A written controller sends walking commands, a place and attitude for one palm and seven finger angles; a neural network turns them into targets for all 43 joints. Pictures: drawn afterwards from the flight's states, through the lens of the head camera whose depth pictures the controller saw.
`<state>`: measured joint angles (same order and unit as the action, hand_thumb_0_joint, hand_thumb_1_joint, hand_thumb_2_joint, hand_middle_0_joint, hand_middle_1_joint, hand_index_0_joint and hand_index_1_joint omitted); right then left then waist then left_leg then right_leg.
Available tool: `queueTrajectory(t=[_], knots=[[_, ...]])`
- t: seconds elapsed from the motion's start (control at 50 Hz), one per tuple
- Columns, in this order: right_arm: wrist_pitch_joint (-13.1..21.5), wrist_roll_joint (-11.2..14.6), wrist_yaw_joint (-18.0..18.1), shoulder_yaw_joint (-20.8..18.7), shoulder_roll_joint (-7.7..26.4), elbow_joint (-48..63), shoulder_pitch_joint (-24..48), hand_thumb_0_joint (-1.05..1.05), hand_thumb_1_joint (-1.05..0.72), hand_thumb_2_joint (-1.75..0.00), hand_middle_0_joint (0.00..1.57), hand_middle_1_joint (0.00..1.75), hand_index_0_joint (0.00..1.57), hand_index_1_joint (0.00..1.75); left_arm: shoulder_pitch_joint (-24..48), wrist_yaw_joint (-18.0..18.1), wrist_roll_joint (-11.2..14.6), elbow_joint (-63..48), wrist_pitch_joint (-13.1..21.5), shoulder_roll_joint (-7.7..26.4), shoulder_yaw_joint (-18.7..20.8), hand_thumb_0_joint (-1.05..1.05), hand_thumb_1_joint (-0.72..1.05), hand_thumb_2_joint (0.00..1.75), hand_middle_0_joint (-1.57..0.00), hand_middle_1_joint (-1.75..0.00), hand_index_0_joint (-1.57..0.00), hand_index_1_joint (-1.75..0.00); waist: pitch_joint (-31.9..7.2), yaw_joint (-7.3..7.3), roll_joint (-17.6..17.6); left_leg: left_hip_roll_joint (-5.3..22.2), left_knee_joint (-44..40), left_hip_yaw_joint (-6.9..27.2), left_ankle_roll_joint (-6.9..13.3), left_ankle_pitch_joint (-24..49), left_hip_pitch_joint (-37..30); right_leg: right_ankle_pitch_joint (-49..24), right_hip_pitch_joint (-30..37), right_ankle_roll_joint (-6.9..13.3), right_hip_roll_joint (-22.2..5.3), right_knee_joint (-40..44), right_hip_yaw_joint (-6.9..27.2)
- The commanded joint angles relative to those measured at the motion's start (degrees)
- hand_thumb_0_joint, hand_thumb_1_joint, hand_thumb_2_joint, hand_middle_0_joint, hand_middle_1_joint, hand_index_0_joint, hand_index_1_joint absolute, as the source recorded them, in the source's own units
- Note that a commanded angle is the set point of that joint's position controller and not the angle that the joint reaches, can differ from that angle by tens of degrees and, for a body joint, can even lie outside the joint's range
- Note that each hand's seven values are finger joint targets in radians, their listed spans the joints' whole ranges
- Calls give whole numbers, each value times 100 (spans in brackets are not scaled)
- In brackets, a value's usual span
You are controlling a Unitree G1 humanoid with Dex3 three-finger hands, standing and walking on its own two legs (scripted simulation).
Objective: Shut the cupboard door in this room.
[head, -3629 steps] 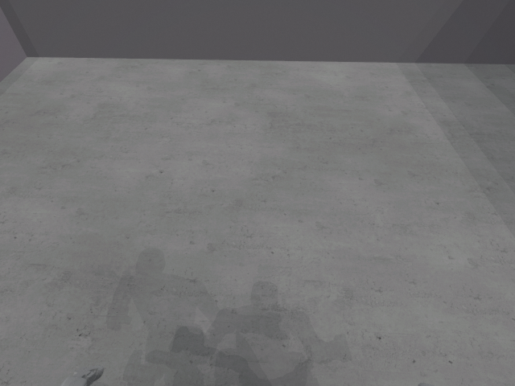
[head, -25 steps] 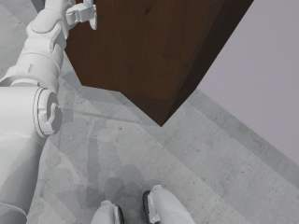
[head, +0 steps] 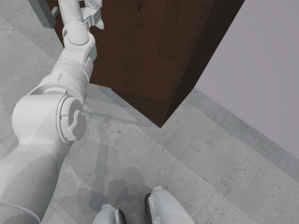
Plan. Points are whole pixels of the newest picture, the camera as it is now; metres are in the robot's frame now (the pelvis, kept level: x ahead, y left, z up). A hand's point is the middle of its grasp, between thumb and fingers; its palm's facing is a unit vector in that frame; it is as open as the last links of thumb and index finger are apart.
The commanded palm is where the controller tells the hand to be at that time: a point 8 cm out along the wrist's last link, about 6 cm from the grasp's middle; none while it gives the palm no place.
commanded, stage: pull the fist back off the door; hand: left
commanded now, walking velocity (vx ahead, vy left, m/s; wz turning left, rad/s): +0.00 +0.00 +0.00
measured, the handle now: out of the picture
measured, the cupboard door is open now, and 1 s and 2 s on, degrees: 26 26 26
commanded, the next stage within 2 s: draw the hand back to the body in 0.54 s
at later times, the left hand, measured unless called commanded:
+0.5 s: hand (91, 36) +0.52 +0.02 +0.14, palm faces +0.04 -1.00 +0.03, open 3.1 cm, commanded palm +0.50 +0.06 +0.14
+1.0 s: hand (53, 71) +0.44 +0.09 +0.14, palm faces +0.11 -0.99 -0.03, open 3.1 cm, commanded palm +0.39 +0.13 +0.17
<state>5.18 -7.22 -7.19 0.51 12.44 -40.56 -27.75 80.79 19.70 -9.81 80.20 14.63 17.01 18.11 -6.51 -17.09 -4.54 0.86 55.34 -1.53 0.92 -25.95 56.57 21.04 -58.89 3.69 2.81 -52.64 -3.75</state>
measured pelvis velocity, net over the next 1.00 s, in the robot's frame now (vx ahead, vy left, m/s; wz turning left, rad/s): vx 0.00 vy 0.01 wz -0.02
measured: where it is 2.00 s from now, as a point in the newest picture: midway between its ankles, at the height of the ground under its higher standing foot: outside the picture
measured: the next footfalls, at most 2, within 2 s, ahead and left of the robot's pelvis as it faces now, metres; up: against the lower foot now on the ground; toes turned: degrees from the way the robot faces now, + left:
none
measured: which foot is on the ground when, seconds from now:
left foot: down 0.00-1.00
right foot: down 0.00-1.00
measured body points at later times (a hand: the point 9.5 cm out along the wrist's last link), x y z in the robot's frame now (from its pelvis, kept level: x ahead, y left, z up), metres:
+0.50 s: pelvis +0.01 +0.01 +0.02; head +0.12 +0.00 +0.46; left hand +0.51 +0.07 +0.14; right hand +0.02 -0.26 -0.09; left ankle -0.01 +0.11 -0.67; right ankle +0.02 -0.08 -0.67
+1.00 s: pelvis +0.00 +0.01 +0.04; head +0.04 -0.01 +0.49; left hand +0.43 +0.14 +0.15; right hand +0.03 -0.24 -0.09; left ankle -0.01 +0.11 -0.67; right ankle +0.02 -0.08 -0.67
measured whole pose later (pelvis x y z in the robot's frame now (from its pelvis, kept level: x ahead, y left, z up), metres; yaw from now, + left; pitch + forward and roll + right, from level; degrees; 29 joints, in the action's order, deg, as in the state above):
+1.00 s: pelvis +0.00 +0.01 +0.04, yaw -1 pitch +10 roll +0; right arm 0.7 0.1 -1.8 -0.9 13.9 -37.8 -24.1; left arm 34.4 10.5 4.7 43.8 11.9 5.9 8.1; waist -5.7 -4.5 -3.6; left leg 0.1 39.8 -3.6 1.7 -21.5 28.1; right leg 17.0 -31.6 2.7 2.9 -38.9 -0.9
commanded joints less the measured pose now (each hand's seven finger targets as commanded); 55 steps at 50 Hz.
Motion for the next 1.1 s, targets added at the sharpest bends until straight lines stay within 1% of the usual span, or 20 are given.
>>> queueTrajectory(t=[0.0, 0.06, 0.14, 0.2, 0.24, 0.28, 0.34, 0.4, 0.44, 0.52, 0.58, 0.64, 0.7, 0.74, 0.78, 0.82, 0.9, 0.96, 1.02, 1.08], knots=[[-92, 177, 194, -402, 1213, 268, -1415, 0, -90, -90, 20, 30, 20, 30, 3284, -205, 455, -1285, 140, 1216, 195, 0, 90, 90, -130, -150, -130, -150, -3533, -33, 51, -261, -657, 245, 77, 1847, -1521, -2717, 3418, -333, -107, 923, 592], [15, 157, 188, -376, 1126, 315, -1235, 0, -90, -90, 20, 30, 20, 30, 2827, -149, 674, -1604, 531, 944, 226, 0, 90, 90, -130, -150, -130, -150, -3370, 79, 168, -248, -681, 198, 63, 1867, -1522, -2815, 3466, -344, -126, 948, 630], [109, 124, 107, -436, 1114, 225, -1240, 0, -90, -90, 20, 30, 20, 30, 1776, -121, 400, -1475, 1021, 634, -31, 0, 90, 90, -130, -150, -130, -150, -3003, 188, 337, -240, -660, 153, 59, 2095, -1597, -2996, 3272, -330, -113, 848, 518], [51, 196, 66, -496, 1140, 225, -1230, 0, -90, -90, 20, 30, 20, 30, 1124, -205, 278, -1112, 803, 43, -520, 0, 90, 90, -130, -150, -130, -150, -2595, 207, 310, -263, -777, 69, 57, 2117, -1818, -2875, 3081, -307, -82, 985, 429], [-18, 262, 96, -522, 1169, 278, -1115, 0, -90, -90, 20, 30, 20, 30, 1131, -289, 464, -1253, 577, -177, -654, 0, 90, 90, -130, -150, -130, -150, -2535, 225, 336, -279, -874, 42, 52, 2108, -2053, -2799, 3089, -318, -78, 1142, 426], [-79, 323, 156, -526, 1142, 367, -955, 0, -90, -90, 20, 30, 20, 30, 1298, -377, 799, -1661, 470, -434, -751, 0, 90, 90, -130, -150, -130, -150, -2582, 265, 400, -303, -977, 42, 52, 2048, -2219, -2743, 3249, -311, -65, 1251, 428], [-39, 318, 230, -506, 1070, 377, -751, 0, -90, -90, 20, 30, 20, 30, 1816, -429, 1148, -2538, 789, -605, -846, 0, 90, 90, -130, -150, -130, -150, -2824, 307, 138, -284, -996, 129, 22, 2163, -2660, -2731, 3225, -305, -54, 1206, 393], [103, 281, 263, -492, 924, 337, -597, 0, -90, -90, 20, 30, 20, 30, 2044, -363, 1100, -3418, 1396, -767, -1064, 0, 90, 90, -130, -150, -130, -150, -3227, 344, -129, -233, -842, 200, 5, 2604, -3159, -2928, 3093, -280, -65, 951, 313], [138, 254, 230, -509, 925, 239, -518, 0, -90, -90, 20, 30, 20, 30, 1433, -312, 910, -3220, 1554, -815, -1144, 0, 90, 90, -130, -150, -130, -150, -3210, 453, -189, -195, -764, 232, -39, 2728, -3253, -2813, 2837, -271, -79, 828, 260], [5, 275, 216, -483, 988, 187, -550, 0, -90, -90, 20, 30, 20, 30, 915, -63, 466, -1990, 1112, -610, -1054, 0, 90, 90, -130, -150, -130, -150, -2413, 396, 419, -239, -905, 180, -6, 2157, -2510, -2455, 2736, -310, -114, 910, 260], [-157, 342, 295, -441, 1056, 325, -459, 0, -90, -90, 20, 30, 20, 30, 825, 78, 645, -1420, 511, -550, -827, 0, 90, 90, -130, -150, -130, -150, -2044, 373, 902, -299, -1168, 124, 30, 1600, -2136, -2160, 3052, -328, -110, 1192, 307], [-180, 334, 370, -400, 1033, 384, -349, 0, -90, -90, 20, 30, 20, 30, 1537, 87, 969, -1731, 447, -649, -734, 0, 90, 90, -130, -150, -130, -150, -2201, 262, 1004, -294, -1183, 171, 50, 1644, -2276, -2203, 3104, -343, -102, 1233, 323], [-64, 295, 367, -398, 978, 640, -184, 0, -90, -90, 20, 30, 20, 30, 1014, -112, 1095, -2857, 1079, -235, -415, 0, 90, 90, -130, -150, -130, -150, -3143, 805, 540, -287, -1141, 149, 2, 2332, -2810, -2708, 3623, -249, -100, 981, 325], [-22, 293, 353, -399, 919, 694, -145, 0, -90, -90, 20, 30, 20, 30, 220, -292, 979, -3216, 1415, -80, -393, 0, 90, 90, -130, -150, -130, -150, -3394, 1022, 397, -254, -1109, 95, -20, 2679, -2951, -3057, 3864, -233, -107, 867, 341], [-24, 336, 299, -403, 892, 782, -113, 0, -90, -90, 20, 30, 20, 30, -826, -429, 735, -3316, 1404, -192, -600, 0, 90, 90, -130, -150, -130, -150, -3062, 1194, 444, -238, -1189, 9, 2, 2662, -2801, -3099, 3967, -220, -99, 938, 349], [-94, 462, 308, -432, 923, 886, -43, 0, -90, -90, 20, 30, 20, 30, -1637, -537, 639, -3390, 1080, -228, -745, 0, 90, 90, -130, -150, -130, -150, -2622, 1259, 610, -211, -1382, -72, 21, 2493, -2750, -3025, 4046, -223, -94, 1142, 329], [-217, 754, 527, -447, 936, 1178, 420, 0, -90, -90, 20, 30, 20, 30, -2169, -899, 1375, -4675, 148, -578, -1015, 0, 90, 90, -130, -150, -130, -150, -2169, 1291, 1043, -187, -1871, -153, 58, 2077, -3115, -2674, 4579, -276, -66, 1789, 371], [-92, 858, 711, -386, 834, 1226, 850, 0, -90, -90, 20, 30, 20, 30, -1901, -1125, 1771, -6149, 20, -678, -1253, 0, 90, 90, -130, -150, -130, -150, -2063, 1312, 881, -163, -2084, -91, 98, 1992, -3665, -2416, 4686, -302, -67, 2057, 379], [130, 867, 821, -347, 745, 1157, 1091, 0, -90, -90, 20, 30, 20, 30, -2300, -1221, 1653, -7099, 241, -550, -1426, 0, 90, 90, -130, -150, -130, -150, -1892, 1390, 325, -114, -2189, -22, 104, 2110, -4144, -2291, 4547, -266, -75, 2065, 322], [231, 896, 816, -248, 710, 1130, 1322, 0, -90, -90, 20, 30, 20, 30, -3466, -1359, 1504, -6780, 44, -711, -1664, 0, 90, 90, -124, -144, -124, -144, -1129, 1507, 355, -114, -2394, 27, 67, 1733, -4037, -1737, 4300, -247, -124, 2180, 259]])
